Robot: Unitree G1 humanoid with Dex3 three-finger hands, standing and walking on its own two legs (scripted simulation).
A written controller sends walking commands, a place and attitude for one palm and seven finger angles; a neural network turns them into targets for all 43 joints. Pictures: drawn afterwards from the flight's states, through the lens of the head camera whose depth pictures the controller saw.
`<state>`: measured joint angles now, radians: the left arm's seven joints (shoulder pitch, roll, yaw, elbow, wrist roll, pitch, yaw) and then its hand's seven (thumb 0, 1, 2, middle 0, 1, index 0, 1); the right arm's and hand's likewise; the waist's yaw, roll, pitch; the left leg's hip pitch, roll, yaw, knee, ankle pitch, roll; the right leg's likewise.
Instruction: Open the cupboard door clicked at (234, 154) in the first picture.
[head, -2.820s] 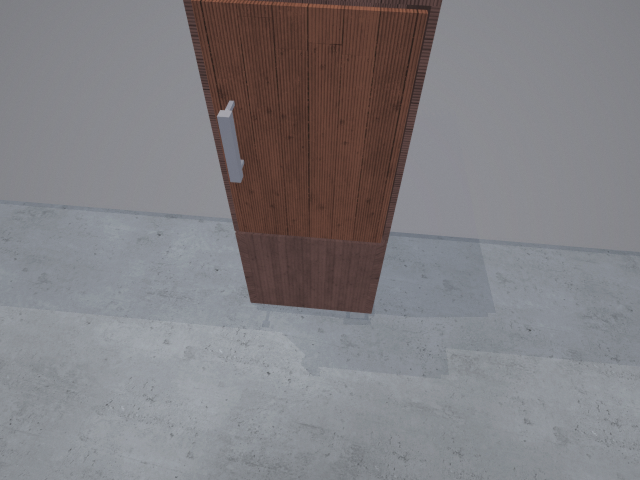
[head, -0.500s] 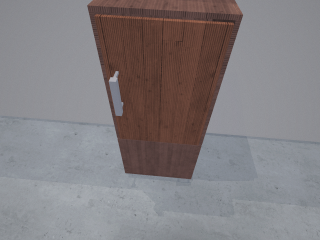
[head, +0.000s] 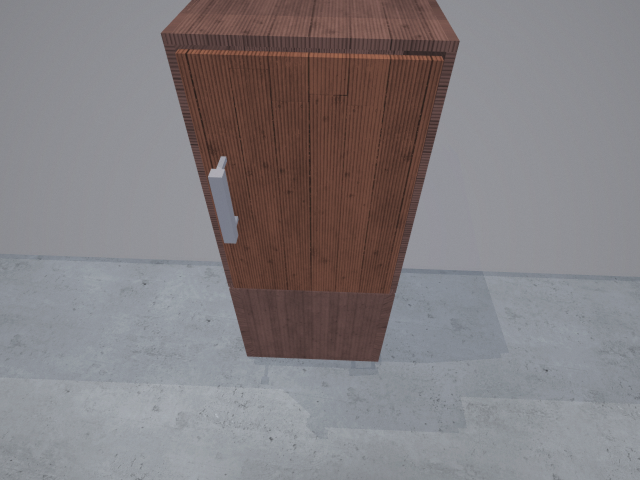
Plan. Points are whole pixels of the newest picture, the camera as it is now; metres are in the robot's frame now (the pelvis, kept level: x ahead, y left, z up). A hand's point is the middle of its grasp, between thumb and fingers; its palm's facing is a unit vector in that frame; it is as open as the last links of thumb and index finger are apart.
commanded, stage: look again from close up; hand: left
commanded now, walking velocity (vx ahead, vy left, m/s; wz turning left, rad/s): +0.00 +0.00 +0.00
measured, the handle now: (227, 201) +0.61 +0.21 -0.02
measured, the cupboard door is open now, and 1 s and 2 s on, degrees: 0 0 0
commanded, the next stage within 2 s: shuffle to correct the standing spot in 0.42 s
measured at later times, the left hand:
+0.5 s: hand out of the picture -0.01 +0.19 -0.17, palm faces +0.05 -0.98 -0.18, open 7.4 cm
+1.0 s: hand out of the picture +0.03 +0.17 -0.17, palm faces +0.07 -0.98 -0.16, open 7.4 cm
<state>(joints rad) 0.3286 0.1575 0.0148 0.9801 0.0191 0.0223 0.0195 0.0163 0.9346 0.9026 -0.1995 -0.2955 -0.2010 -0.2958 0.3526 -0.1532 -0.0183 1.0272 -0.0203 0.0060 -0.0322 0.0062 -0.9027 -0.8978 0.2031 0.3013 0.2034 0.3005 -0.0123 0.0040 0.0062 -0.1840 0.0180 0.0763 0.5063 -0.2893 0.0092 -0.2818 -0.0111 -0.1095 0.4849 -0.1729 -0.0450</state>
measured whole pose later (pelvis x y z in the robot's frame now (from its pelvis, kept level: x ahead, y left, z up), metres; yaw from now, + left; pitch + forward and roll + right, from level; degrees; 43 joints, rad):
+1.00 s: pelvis +0.07 +0.02 +0.00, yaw +0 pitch +1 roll -1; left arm 0.40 0.09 0.02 1.09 0.01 -0.02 0.04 0.01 0.91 0.90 -0.20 -0.29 -0.20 -0.30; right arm 0.33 -0.13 -0.02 1.11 0.00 -0.03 -0.05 0.00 -0.91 -0.90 0.20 0.30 0.20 0.30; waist 0.00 0.02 0.02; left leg -0.11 0.01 0.08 0.50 -0.39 0.02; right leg -0.24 -0.01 -0.09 0.53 -0.30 -0.01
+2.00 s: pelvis +0.01 +0.07 +0.01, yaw -1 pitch -1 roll +0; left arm 0.38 0.11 0.00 1.11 0.02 0.01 0.04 0.01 0.91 0.90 -0.20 -0.29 -0.20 -0.30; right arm 0.32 -0.13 -0.03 1.15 0.00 0.01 -0.02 0.00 -0.91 -0.90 0.20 0.30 0.20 0.30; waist -0.01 0.00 0.02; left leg -0.22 -0.04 0.12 0.35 -0.11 0.07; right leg -0.14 -0.04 -0.03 0.40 -0.24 0.02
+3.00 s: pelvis +0.00 +0.07 +0.00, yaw +0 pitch -2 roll -1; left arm 0.37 0.18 0.01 1.03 0.03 0.03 0.03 0.01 0.91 0.90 -0.20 -0.29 -0.20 -0.30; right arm 0.28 -0.17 -0.02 1.07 -0.02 0.02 -0.01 0.01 -0.90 -0.90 0.20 0.30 0.20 0.30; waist 0.00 -0.01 0.00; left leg -0.27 -0.02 0.11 0.44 -0.16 0.08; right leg -0.17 -0.03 -0.05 0.49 -0.33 0.00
